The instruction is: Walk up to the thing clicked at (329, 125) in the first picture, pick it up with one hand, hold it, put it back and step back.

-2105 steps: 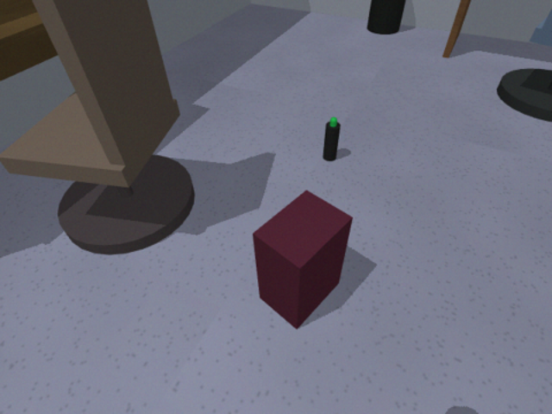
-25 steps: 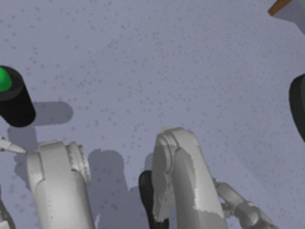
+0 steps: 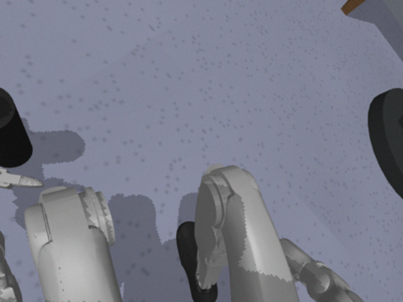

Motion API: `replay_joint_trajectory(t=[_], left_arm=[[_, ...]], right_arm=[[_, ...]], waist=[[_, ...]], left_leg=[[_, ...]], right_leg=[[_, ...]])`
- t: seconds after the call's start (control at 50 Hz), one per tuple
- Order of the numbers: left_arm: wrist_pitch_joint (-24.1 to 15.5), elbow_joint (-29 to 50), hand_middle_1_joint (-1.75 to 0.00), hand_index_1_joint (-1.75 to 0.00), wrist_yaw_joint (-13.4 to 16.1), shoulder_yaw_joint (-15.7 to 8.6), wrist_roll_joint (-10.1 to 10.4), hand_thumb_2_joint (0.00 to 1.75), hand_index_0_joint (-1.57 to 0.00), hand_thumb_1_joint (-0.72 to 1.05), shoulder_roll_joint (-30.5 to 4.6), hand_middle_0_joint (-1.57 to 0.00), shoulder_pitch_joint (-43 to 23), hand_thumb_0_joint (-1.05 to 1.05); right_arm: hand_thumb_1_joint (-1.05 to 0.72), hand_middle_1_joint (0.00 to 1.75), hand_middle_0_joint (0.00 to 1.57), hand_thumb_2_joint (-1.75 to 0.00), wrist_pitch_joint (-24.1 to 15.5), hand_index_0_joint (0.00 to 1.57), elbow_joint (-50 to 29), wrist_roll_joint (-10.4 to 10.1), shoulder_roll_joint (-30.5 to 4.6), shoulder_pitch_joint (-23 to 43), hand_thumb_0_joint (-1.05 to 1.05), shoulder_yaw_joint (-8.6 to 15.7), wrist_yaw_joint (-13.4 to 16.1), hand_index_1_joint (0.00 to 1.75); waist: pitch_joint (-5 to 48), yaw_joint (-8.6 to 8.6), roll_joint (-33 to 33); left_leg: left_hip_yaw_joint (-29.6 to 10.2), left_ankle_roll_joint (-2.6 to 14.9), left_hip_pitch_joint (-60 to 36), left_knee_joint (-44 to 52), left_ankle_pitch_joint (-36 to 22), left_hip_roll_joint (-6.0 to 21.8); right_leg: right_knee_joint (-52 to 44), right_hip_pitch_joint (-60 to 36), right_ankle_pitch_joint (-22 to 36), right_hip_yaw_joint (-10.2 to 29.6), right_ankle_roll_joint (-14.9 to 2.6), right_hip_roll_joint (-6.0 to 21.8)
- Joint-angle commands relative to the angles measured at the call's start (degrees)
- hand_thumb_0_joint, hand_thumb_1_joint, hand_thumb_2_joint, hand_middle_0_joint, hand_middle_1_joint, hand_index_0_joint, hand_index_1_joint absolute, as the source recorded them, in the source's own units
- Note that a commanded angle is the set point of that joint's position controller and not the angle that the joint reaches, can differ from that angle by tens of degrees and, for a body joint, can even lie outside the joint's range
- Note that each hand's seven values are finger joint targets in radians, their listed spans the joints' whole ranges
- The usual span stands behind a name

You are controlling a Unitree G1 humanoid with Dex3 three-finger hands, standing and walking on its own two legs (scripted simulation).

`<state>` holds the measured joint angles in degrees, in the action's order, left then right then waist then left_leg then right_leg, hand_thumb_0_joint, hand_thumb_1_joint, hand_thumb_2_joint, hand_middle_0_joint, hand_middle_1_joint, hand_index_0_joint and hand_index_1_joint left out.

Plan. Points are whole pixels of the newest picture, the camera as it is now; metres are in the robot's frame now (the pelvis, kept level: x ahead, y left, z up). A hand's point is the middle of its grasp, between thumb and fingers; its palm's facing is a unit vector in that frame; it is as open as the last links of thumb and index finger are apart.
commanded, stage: close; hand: left
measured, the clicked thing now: out of the picture +0.44 +0.29 -0.15
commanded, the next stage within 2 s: settle in 0.60 s
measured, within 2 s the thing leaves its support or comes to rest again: leaves its support in 1.08 s
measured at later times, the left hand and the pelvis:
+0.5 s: hand out of the picture +0.43 +0.28 -0.14, palm faces +0.33 -0.94 +0.00, open 10.8 cm; pelvis +0.00 +0.00 +0.00, yaw -1 degrees
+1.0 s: hand out of the picture +0.43 +0.29 -0.14, palm faces +0.31 -0.95 +0.00, open 10.5 cm; pelvis +0.00 +0.00 +0.00, yaw -1 degrees
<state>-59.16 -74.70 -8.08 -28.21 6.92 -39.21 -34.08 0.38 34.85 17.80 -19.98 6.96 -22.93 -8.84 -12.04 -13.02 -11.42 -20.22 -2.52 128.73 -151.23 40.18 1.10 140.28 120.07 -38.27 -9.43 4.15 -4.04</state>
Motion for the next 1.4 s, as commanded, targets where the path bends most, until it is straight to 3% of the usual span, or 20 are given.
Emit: replay_joint_trajectory(t=[0.0, 0.18, 0.3, 0.42, 0.48, 0.52, 0.62, 0.64, 0.76, 0.9, 1.0, 1.04, 1.12, 1.14, 1.18, 1.22, 1.28, 1.3, 1.34, 1.38], left_arm=[[-4.46, 8.34, -0.25, -0.26, 1.7, -1.39, -0.05, 0.27, -0.28, -0.29, -10.84, -0.3, -12.59, 0.0], [-4.47, 7.28, -0.39, -0.4, 2.95, -0.19, -0.82, 0.43, -0.43, -0.01, -11.35, -0.44, -14.54, 0.0], [-4.25, 6.74, -0.53, -0.53, 3.84, -0.05, -0.8, 0.57, -0.56, 0.23, -11.73, -0.57, -13.98, 0.0], [-3.77, 4.83, -0.72, -0.72, 4.95, 0.28, -2.13, 0.76, -0.73, 0.43, -12.45, -0.74, -15.68, 0.0], [-4.3, 4.83, -0.83, -0.83, 5.07, 1.57, -1.97, 0.83, -0.84, 0.39, -11.73, -0.85, -16.9, 0.0], [-4.53, 3.98, -0.88, -0.89, 5.15, 0.8, -1.75, 0.88, -0.89, 0.38, -12.52, -0.9, -17.06, 0.0], [-4.68, 3.75, -1.03, -1.04, 4.99, 1.77, -2.34, 0.99, -1.02, 0.37, -12.91, -1.02, -17.95, 0.0], [-4.5, 0.63, -1.06, -1.06, 4.88, 2.38, -2.17, 1.03, -1.03, 0.4, -11.36, -1.03, -16.69, 0.0], [-4.6, 2.67, -1.25, -1.27, 4.8, 1.56, -1.86, 1.21, -1.13, 0.38, -12.22, -1.15, -16.51, 0.0], [-3.11, 11.55, -1.32, -1.34, 4.83, 1.13, -2.22, 1.26, -1.21, 0.38, -13.26, -1.22, -18.05, 0.0], [-1.18, 23.24, -1.34, -1.36, 5.31, -1.25, -2.19, 1.26, -1.23, 0.35, -15.52, -1.24, -18.7, 0.0], [0.08, 27.78, -1.35, -1.37, 5.06, 0.07, -2.09, 1.26, -1.25, 0.34, -14.66, -1.26, -19.65, 0.0], [3.28, 32.52, -1.35, -1.38, 5.4, -0.67, -1.62, 1.26, -1.24, 0.32, -13.91, -1.25, -19.89, 0.0], [4.43, 31.04, -1.36, -1.38, 4.75, 1.85, -1.45, 1.25, -1.24, 0.29, -10.36, -1.25, -16.84, 0.0], [5.78, 35.56, -1.36, -1.38, 4.88, 0.32, -1.61, 1.25, -1.24, 0.27, -12.94, -1.25, -19.5, 0.0], [7.91, 34.79, -1.37, -1.38, 3.83, 3.61, -1.46, 1.24, -1.26, 0.27, -8.15, -1.26, -16.14, 0.0], [10.22, 35.79, -1.38, -1.4, 2.95, 4.27, -0.85, 1.24, -1.26, 0.23, -6.07, -1.27, -15.65, 0.0], [10.78, 37.82, -1.38, -1.39, 2.67, 3.06, -0.51, 1.25, -1.25, 0.24, -7.35, -1.25, -16.72, 0.0], [12.43, 36.62, -1.37, -1.38, 1.52, 5.17, -0.1, 1.22, -1.26, 0.24, -4.51, -1.25, -15.33, 0.0], [13.53, 38.2, -1.36, -1.38, 0.99, 3.51, 0.94, 1.22, -1.25, 0.17, -5.09, -1.25, -16.46, 0.0]], right_arm=[[-0.9, 0.3, 0.2, -0.9, 0.67, 0.2, -1.73, 0.32, -19.21, -2.34, 0.0, 6.26, 1.14, 0.3], [-0.89, 0.3, 0.2, -0.9, 1.24, 0.2, -2.4, 0.61, -19.55, -0.99, 0.0, 5.69, 1.2, 0.3], [-0.88, 0.3, 0.2, -0.9, 1.56, 0.2, -2.21, 0.77, -19.33, -2.22, 0.0, 4.99, 1.21, 0.3], [-0.87, 0.3, 0.2, -0.89, 2.32, 0.2, -2.27, 0.91, -19.84, -2.29, 0.0, 4.96, 1.22, 0.3], [-0.88, 0.3, 0.2, -0.89, 2.31, 0.2, -2.56, 1.03, -19.43, -1.68, 0.0, 4.46, 1.07, 0.3], [-0.88, 0.3, 0.2, -0.89, 2.3, 0.2, -2.32, 1.09, -19.77, -2.29, 0.0, 4.53, 1.2, 0.3], [-0.88, 0.3, 0.2, -0.89, 2.54, 0.2, -2.43, 1.01, -19.67, -1.76, 0.0, 4.0, 1.28, 0.3], [-0.88, 0.3, 0.2, -0.89, 2.7, 0.2, -2.7, 1.08, -19.49, -1.47, 0.0, 3.65, 1.23, 0.3], [-0.9, 0.3, 0.2, -0.9, 2.88, 0.2, -2.52, 1.26, -19.56, -1.8, 0.0, 3.75, 1.32, 0.3], [-0.9, 0.3, 0.2, -0.9, 3.15, 0.2, -2.24, 0.9, -19.61, -3.04, 0.0, 5.22, 1.37, 0.3], [-0.9, 0.3, 0.2, -0.9, 3.66, 0.2, -2.74, 0.07, -19.01, -4.4, 0.0, 7.45, 1.27, 0.3], [-0.91, 0.3, 0.2, -0.9, 3.84, 0.2, -3.3, -0.59, -18.87, -4.52, 0.0, 8.47, 1.33, 0.3], [-0.91, 0.3, 0.2, -0.9, 3.91, 0.2, -3.48, -1.78, -17.93, -6.49, 0.0, 10.37, 1.73, 0.3], [-0.91, 0.3, 0.2, -0.9, 4.2, 0.2, -2.07, -2.24, -16.86, -7.9, 0.0, 10.29, 1.69, 0.3], [-0.91, 0.3, 0.2, -0.9, 4.12, 0.2, -3.18, -2.93, -17.13, -8.19, 0.0, 11.74, 1.93, 0.3], [-0.91, 0.3, 0.2, -0.9, 4.14, 0.2, -2.63, -3.99, -15.88, -9.08, 0.0, 12.63, 1.83, 0.3], [-0.9, 0.3, 0.2, -0.9, 4.28, 0.2, -1.56, -5.33, -15.11, -11.25, 0.0, 14.11, 1.85, 0.3], [-0.9, 0.3, 0.2, -0.9, 4.31, 0.2, -1.54, -5.89, -15.3, -12.08, 0.0, 14.84, 1.96, 0.3], [-0.9, 0.3, 0.2, -0.9, 4.19, 0.2, -1.55, -6.98, -14.64, -12.08, 0.0, 15.85, 2.03, 0.3], [-0.9, 0.3, 0.2, -0.9, 4.24, 0.2, -1.82, -7.96, -14.44, -12.76, 0.0, 17.01, 2.44, 0.3]], waist=[[33.25, -3.76, 26.84], [31.26, -4.82, 26.79], [33.56, -4.71, 26.15], [30.94, -5.83, 26.71], [29.83, -6.18, 25.5], [30.65, -6.36, 24.44], [29.63, -6.38, 26.14], [28.9, -7.07, 24.93], [30.79, -5.93, 25.51], [34.14, -4.91, 30.93], [40.08, -2.29, 36.14], [40.98, -2.44, 38.66], [43.46, -1.97, 36.93], [41.76, -2.02, 36.07], [44.36, -1.08, 37.12], [43.22, -0.81, 35.01], [42.99, 0.0, 34.6], [44.2, 0.63, 34.55], [44.68, 1.17, 33.68], [45.58, 1.75, 31.2]], left_leg=[[7.23, 0.84, -23.52, 17.92, -6.75, 2.28], [6.91, 1.06, -22.36, 18.15, -3.17, 2.5], [6.86, 1.22, -22.86, 17.19, -7.22, 2.45], [6.14, 0.99, -22.68, 18.14, -5.44, 2.79], [6.21, 1.37, -21.31, 17.73, -3.54, 2.67], [6.35, 1.66, -20.89, 16.97, -3.7, 2.54], [5.6, 1.04, -22.72, 18.45, -3.91, 2.99], [5.38, 1.21, -21.86, 18.31, -3.31, 2.89], [5.69, 1.18, -22.92, 17.88, -5.5, 2.81], [5.79, 0.55, -26.42, 19.32, -8.09, 2.99], [6.54, 0.08, -30.66, 21.1, -9.98, 3.1], [6.73, -0.08, -31.75, 22.12, -9.92, 3.11], [7.87, 0.56, -30.55, 21.9, -11.45, 2.81], [7.89, 0.56, -30.0, 22.75, -10.52, 2.74], [8.35, 0.84, -30.44, 23.11, -10.36, 2.59], [8.78, 1.03, -29.01, 23.95, -8.52, 2.29], [9.03, 1.19, -28.72, 25.66, -6.14, 1.89], [9.29, 1.36, -28.59, 25.88, -5.98, 1.75], [9.79, 1.49, -28.2, 26.71, -5.93, 1.44], [10.59, 2.08, -26.15, 26.72, -4.61, 1.08]], right_leg=[[-10.71, -15.22, 11.26, -7.69, -4.72, -1.36], [-11.15, -13.58, 8.8, -8.24, -4.65, -1.48], [-11.38, -16.75, 12.54, -7.92, -4.52, -1.82], [-11.19, -14.79, 10.87, -8.64, -4.63, -1.68], [-11.78, -14.62, 9.68, -8.59, -4.39, -1.81], [-12.14, -15.49, 10.18, -8.44, -4.13, -1.86], [-11.51, -14.06, 9.63, -9.06, -4.46, -1.9], [-11.87, -14.2, 9.22, -9.29, -4.22, -1.94], [-12.03, -15.62, 11.12, -8.96, -4.31, -2.06], [-11.12, -15.81, 13.03, -8.66, -4.64, -1.67], [-10.96, -16.05, 13.92, -7.3, -5.23, -1.2], [-10.92, -14.45, 13.72, -6.83, -5.54, -0.89], [-12.27, -16.32, 15.59, -5.16, -5.56, -0.67], [-12.81, -15.24, 14.53, -5.12, -5.59, -0.55], [-13.2, -15.2, 14.48, -4.58, -5.78, -0.45], [-13.67, -13.07, 12.57, -4.39, -5.95, -0.19], [-14.19, -10.77, 10.13, -4.23, -6.11, 0.08], [-14.59, -11.57, 10.16, -3.96, -6.09, 0.18], [-14.48, -10.27, 9.81, -3.4, -6.27, 0.5], [-15.91, -11.35, 8.67, -2.77, -6.16, 0.52]])
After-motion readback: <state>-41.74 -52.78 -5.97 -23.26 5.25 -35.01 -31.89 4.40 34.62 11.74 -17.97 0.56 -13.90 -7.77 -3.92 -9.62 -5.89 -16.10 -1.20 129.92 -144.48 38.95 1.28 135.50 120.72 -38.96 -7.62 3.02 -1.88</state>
